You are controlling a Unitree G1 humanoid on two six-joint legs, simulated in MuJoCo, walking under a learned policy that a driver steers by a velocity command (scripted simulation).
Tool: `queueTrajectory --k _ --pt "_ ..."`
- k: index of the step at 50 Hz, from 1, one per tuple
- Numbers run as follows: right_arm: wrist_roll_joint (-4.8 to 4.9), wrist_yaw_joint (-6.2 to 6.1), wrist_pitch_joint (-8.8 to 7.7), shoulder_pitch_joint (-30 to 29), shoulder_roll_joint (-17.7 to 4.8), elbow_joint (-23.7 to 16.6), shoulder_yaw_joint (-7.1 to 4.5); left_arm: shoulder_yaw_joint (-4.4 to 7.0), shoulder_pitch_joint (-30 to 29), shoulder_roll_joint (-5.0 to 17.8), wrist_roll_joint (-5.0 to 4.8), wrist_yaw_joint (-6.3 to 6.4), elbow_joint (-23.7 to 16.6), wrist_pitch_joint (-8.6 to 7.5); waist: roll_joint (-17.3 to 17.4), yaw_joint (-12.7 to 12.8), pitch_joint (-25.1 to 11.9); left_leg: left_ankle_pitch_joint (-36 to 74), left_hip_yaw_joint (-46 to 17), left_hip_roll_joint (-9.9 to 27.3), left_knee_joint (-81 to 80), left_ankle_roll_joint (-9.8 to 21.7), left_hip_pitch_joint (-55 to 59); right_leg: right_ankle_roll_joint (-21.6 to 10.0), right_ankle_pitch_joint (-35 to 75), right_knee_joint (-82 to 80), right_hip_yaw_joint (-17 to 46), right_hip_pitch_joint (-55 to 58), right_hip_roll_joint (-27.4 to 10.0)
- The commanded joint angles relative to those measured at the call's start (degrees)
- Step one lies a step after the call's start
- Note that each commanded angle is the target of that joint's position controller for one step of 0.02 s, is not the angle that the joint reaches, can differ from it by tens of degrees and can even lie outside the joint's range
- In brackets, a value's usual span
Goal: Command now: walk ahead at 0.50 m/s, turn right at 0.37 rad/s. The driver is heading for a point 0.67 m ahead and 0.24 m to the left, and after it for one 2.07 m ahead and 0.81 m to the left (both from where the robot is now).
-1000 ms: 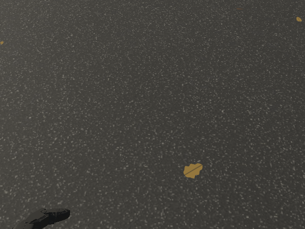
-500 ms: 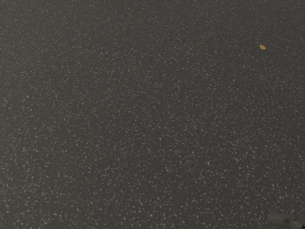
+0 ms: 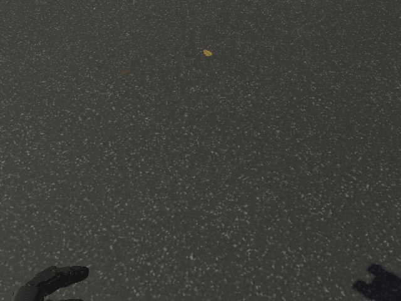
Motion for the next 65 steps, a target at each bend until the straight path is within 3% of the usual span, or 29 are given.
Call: queueTrajectory --k 1,3,4,7,13,18,21,23,25,26,27,28,29,30,32,35,40,45,47,48,49,50,51,52,53,54,56,61,65 --pt "2.32 1.07 -3.78 -4.7 -8.4 -8.1 -0.82 3.46 18.9 10.6 0.52 0.7 1.0 -1.38 -6.0 10.8 -18.0 1.5 -11.0 -1.7 28.4 1.9 -41.1 -14.4 -8.2 -19.6 39.1 47.3 -20.3" --pt "0.73 0.4 -3.84 -6.2 -7.3 -7.2 -0.54 2.24 11.5 7.2 0.76 0.75 1.1 -1.99 -1.4 6.3 -9.5 9.7 -10.1 3.0 20.4 2.2 -36.4 -10.6 4.7 -20.1 25.1 31.4 -16.2" --pt "0.51 0.53 -3.06 -4.2 -7.3 -6.4 -0.73 1.57 9.6 5.4 1.49 0.77 0.9 -2.38 -2.5 4.3 -8.5 12.1 -10.8 4.3 18.6 2.1 -32.4 -9.9 9.3 -21.7 21.1 26.5 -14.6" --pt "0.52 0.66 -0.71 -1.3 -4.6 -4.7 -0.36 1.65 9.2 5.6 1.56 0.84 3.0 -3.94 -2.5 2.3 -6.8 16.1 -10.5 4.7 15.2 0.6 -29.1 -10.0 14.3 -26.4 14.2 20.3 -13.9" --pt "0.62 1.1 -0.54 -9.2 -2.5 -6.5 0.02 1.64 10.6 6.4 2.13 1.99 6.4 -4.63 -2.2 5.0 -1.8 35.6 -11.4 1.9 -3.0 0.1 -32.9 -5.5 14.4 -29.8 1.7 21.2 -11.0" --pt "0.62 2.95 -0.99 -16.8 -0.6 -9.9 0.94 2.02 14.7 7.7 1.42 2.5 9.7 -3.73 -0.9 8.6 1.3 37.4 -8.5 0.4 -13.7 2.2 -35.9 -4.3 16.8 -29.1 -1.5 30.2 -14.3" --pt "0.42 4.33 -1.06 -18.9 -0.8 -12.3 0.91 2.39 15.4 8.7 0.94 3.01 10.8 -2.15 -1.4 8.3 1.0 29.5 -5.8 -1.3 -16.0 4.3 -37.6 -3.5 27.8 -24.0 -2.7 37.2 -16.3" --pt "0.29 4.65 -0.66 -16.0 -2.4 -13.0 0.07 2.81 14.2 10.4 0.81 3.77 10.4 -1.22 -3.9 5.7 -2.8 23.0 -2.0 -4.8 -15.6 6.5 -31.1 -2.1 47.9 -16.4 -4.4 38.7 -16.2" --pt "0.33 3.96 -0.24 -3.2 -6.9 -10.8 -2.39 2.83 12.6 11.1 0.74 4.62 9.8 -0.42 -4.2 -1.7 -10.4 23.1 -0.9 -8.9 -18.3 9.9 -12.7 0.3 56.1 1.8 -6.8 33.6 -14.1" --pt "0.42 2.89 0.26 5.6 -11.1 -9.4 -4.0 2.03 13.2 9.6 1.35 4.93 8.9 -0.94 1.0 -5.8 -16.2 25.4 -11.8 -2.7 -20.0 13.4 5.1 2.4 39.6 18.6 -7.1 20.6 -11.6" --pt "0.69 2.59 -0.12 5.1 -16.0 -9.7 -4.77 -0.71 20.4 1.0 2.97 3.44 6.5 -2.69 15.6 1.2 -21.8 18.7 -44.5 12.5 -23.2 25.3 26.2 6.4 -19.7 39.4 -2.4 -6.6 1.7" --pt "0.58 2.43 -0.36 7.4 -10.7 -10.4 -3.46 -0.05 14.8 6.1 1.31 2.23 6.5 -4.97 9.4 -3.7 -27.4 13.1 -53.9 14.0 -30.0 26.2 30.5 5.7 -24.1 45.2 9.2 -13.5 1.7" --pt "0.08 2.16 -0.52 5.1 -8.5 -10.3 -2.84 0.54 9.0 8.4 -0.89 1.59 4.3 -6.22 6.7 -4.2 -18.7 15.5 -44.8 12.2 -31.6 22.9 24.8 4.5 -18.9 43.4 9.7 -17.5 -1.5" --pt "0.23 2.02 -0.56 1.3 -7.7 -11.0 -2.59 0.11 7.1 7.5 -0.43 1.74 3.5 -6.9 1.0 -1.8 -13.2 20.6 -38.5 9.9 -32.1 21.0 16.1 4.2 -14.6 38.1 8.9 -16.3 -3.9" --pt "-0.49 1.71 -0.47 -4.1 -5.3 -12.7 -1.67 0.78 7.5 7.8 1.6 2.15 3.7 -6.34 0.2 2.6 -7.9 32.4 -31.0 6.4 -34.4 19.9 2.7 5.4 -11.2 30.8 8.3 -9.5 -6.4" --pt "-0.22 1.03 -0.54 -5.6 -6.1 -12.7 -1.86 0.39 9.5 5.9 2.23 2.48 4.0 -4.49 1.9 4.8 -5.9 38.3 -26.0 4.2 -36.7 20.0 -6.3 8.5 -9.4 22.7 6.2 -5.8 -6.8" --pt "0.5 -0.36 0.42 -2.4 -8.4 -11.0 -2.63 -1.01 -1.0 2.9 1.97 2.28 1.8 -4.37 4.6 0.7 -4.7 31.3 -20.1 -1.3 -35.5 15.0 -13.0 10.5 10.6 0.4 4.2 1.4 -2.7" --pt "0.91 -0.61 1.19 0.6 -7.9 -9.6 -2.67 0.48 -3.7 6.4 0.76 1.49 0.8 -5.39 6.7 0.4 -5.4 22.7 -28.8 2.0 -29.4 12.6 -5.9 8.4 9.0 -8.1 7.5 4.6 -1.4" --pt "0.65 -0.59 1.41 -0.9 -7.0 -10.0 -2.54 1.5 1.1 7.6 0.66 1.58 2.0 -5.91 7.9 3.6 -6.0 23.0 -30.6 1.7 -24.9 11.1 -5.5 6.0 5.8 -10.5 6.7 10.7 -1.5" --pt "0.37 -0.44 1.28 -0.9 -4.9 -10.4 -1.82 2.34 6.2 9.1 1.2 1.94 2.9 -6.19 7.2 6.2 -9.3 24.1 -28.7 -0.9 -18.3 9.2 -7.4 4.0 4.9 -11.4 7.6 19.3 -3.6" --pt "-0.51 -0.24 1.09 0.1 -1.1 -11.4 -0.45 3.21 14.4 12.1 2.03 2.45 3.5 -6.26 0.0 9.1 -16.9 15.2 -23.4 -4.9 -2.2 7.0 -13.7 0.4 0.1 -11.4 17.5 33.0 -13.7" --pt "1.23 -0.13 0.49 7.9 1.3 -13.4 0.48 4.3 18.4 16.8 2.58 2.11 5.6 -5.38 -19.4 5.2 -22.0 -5.6 -16.3 -11.3 15.7 3.7 -33.5 -9.3 -13.9 -17.7 45.5 47.7 -25.7" --pt "1.89 -0.4 0.55 7.1 -4.9 -11.6 -0.63 3.39 17.0 11.4 1.29 1.85 4.8 -5.18 -13.0 6.8 -17.9 -2.4 -17.6 -6.5 23.2 2.7 -40.3 -8.8 -27.2 -20.5 49.4 45.1 -25.8" --pt "1.36 -0.4 0.92 0.8 -7.9 -12.2 -1.54 2.44 14.7 8.0 1.13 2.13 4.3 -4.86 -7.8 8.4 -11.2 3.1 -16.4 -4.6 24.9 2.4 -41.6 -6.2 -24.7 -20.8 39.3 39.0 -23.1" --pt "0.62 -0.49 1.23 -2.2 -7.4 -12.7 -1.63 1.87 12.2 6.8 1.65 2.19 4.2 -4.54 -4.2 7.6 -7.8 7.2 -14.9 -2.8 23.9 2.1 -39.6 -4.6 -16.1 -21.2 31.3 32.8 -20.4" --pt "0.14 -0.31 1.24 -4.0 -6.7 -13.4 -1.77 1.45 10.6 5.5 1.84 2.27 4.7 -4.32 -4.1 6.8 -5.1 9.8 -14.9 -1.4 21.4 2.0 -38.6 -4.2 -9.4 -22.2 25.8 28.4 -18.1" --pt "0.89 0.34 1.68 -3.4 -4.6 -13.6 -1.66 1.13 9.9 4.4 2.0 2.51 5.5 -4.58 -6.6 5.2 -4.0 12.4 -13.7 0.5 18.6 1.9 -34.9 -3.6 -2.8 -24.8 18.1 24.0 -15.6" --pt "0.5 0.74 2.37 -7.2 -1.7 -15.2 -0.85 2.18 10.9 7.2 1.69 2.58 8.4 -4.96 -4.0 5.3 -2.7 18.8 -12.6 1.6 9.6 0.5 -38.2 -5.6 8.3 -27.9 8.6 24.8 -16.7" --pt "0.58 2.02 1.63 -12.8 -0.7 -16.1 -0.26 2.37 11.2 8.6 1.39 2.83 10.0 -4.27 -3.2 7.2 -1.4 29.6 -9.4 1.1 -3.1 1.1 -35.5 -3.9 12.7 -28.0 0.4 26.2 -15.2"
Keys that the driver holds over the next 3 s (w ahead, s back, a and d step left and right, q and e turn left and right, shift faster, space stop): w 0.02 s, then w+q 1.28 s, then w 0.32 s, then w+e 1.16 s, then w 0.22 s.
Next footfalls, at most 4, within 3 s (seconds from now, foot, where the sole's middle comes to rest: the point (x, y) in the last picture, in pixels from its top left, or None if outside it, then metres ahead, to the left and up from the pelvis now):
0.52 left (157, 297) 0.45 0.15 -0.75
0.98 right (192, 204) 0.76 0.03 -0.75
1.50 left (87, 193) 0.84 0.41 -0.75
2.04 right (95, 115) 1.23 0.42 -0.75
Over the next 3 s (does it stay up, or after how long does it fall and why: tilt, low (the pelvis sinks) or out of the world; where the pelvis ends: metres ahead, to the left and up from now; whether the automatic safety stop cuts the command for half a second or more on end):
stays up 1.51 0.60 0.01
